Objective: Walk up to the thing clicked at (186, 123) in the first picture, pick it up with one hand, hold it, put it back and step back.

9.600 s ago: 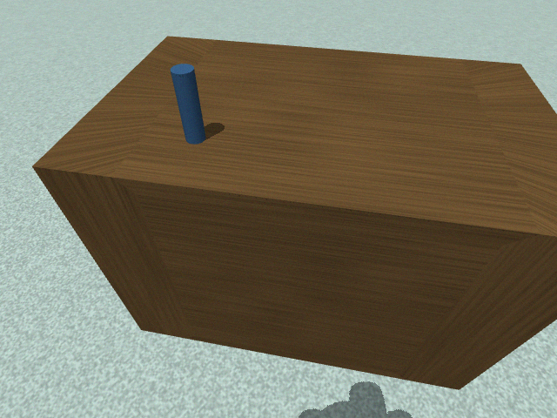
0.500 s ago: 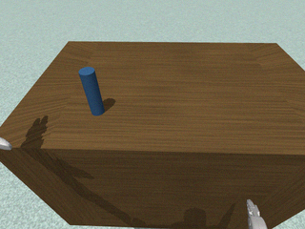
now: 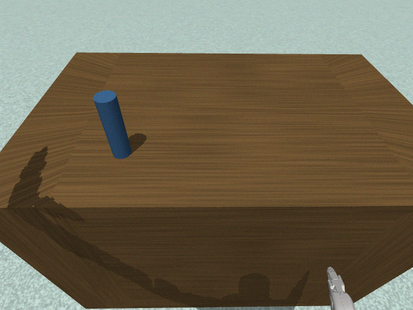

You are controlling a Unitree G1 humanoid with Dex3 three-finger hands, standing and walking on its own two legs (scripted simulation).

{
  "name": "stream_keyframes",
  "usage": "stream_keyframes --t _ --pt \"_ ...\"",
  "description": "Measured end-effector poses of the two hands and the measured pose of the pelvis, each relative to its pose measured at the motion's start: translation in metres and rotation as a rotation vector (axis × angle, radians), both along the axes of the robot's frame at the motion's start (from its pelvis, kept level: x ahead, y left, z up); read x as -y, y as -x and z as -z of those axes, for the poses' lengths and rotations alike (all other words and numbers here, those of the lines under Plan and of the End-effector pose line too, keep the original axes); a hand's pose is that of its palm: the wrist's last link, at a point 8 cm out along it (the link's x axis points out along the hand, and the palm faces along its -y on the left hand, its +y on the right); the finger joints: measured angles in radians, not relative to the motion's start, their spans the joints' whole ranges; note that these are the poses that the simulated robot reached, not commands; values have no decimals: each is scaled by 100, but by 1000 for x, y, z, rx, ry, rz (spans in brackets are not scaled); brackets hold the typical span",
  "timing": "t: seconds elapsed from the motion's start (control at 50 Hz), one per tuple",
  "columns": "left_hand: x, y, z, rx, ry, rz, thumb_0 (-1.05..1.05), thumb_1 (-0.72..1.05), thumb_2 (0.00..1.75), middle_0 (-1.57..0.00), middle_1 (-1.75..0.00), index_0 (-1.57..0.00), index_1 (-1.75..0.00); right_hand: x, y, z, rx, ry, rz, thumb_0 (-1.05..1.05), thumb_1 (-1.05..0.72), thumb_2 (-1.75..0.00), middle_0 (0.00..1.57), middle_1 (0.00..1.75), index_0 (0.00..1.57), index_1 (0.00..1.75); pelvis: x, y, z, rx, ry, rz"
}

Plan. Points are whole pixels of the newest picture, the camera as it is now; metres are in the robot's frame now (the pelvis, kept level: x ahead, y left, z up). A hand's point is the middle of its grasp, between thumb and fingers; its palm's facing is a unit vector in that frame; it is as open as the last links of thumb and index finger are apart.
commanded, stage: go down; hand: left
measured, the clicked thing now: (114, 127) +0.49 +0.20 +0.11
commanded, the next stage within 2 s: approach in 1.40 s
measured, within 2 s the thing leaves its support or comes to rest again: neither
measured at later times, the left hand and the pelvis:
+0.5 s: hand out of the picture +0.37 +0.38 +0.20, palm faces +0.17 -0.99 +0.01, open 17.7 cm; pelvis +0.01 +0.00 +0.00, yaw +0 degrees
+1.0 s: hand out of the picture +0.38 +0.39 +0.21, palm faces +0.19 -0.98 +0.00, open 17.6 cm; pelvis +0.01 +0.01 -0.01, yaw +0 degrees
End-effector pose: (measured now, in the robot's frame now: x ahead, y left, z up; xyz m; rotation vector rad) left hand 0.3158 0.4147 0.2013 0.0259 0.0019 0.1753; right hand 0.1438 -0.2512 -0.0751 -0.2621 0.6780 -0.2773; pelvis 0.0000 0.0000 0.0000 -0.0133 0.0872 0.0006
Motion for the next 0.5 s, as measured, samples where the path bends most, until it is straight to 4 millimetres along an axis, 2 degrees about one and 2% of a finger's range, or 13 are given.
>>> stream_keyframes --t 0.26,0.38,0.5 --pt "-8 -10 1 -24 35 5 -1 -59 6 -3 -3 -4 -4 -2 -5 3 -29 15 -6 -1 53 -6 6 5 6 5 0 -6 1 -22 3 -7" --pt "-10 -17 2 -39 44 9 -1 -60 6 -3 -4 -4 -4 -2 -11 -1 -8 26 0 -1 53 -6 6 5 6 5 -2 -9 1 -33 4 -6" --pt "-14 -21 0 -21 39 5 -1 -59 6 -4 -4 -4 -4 2 -8 -3 -10 35 10 -1 53 -6 6 5 6 5 -3 -10 2 -37 7 -3"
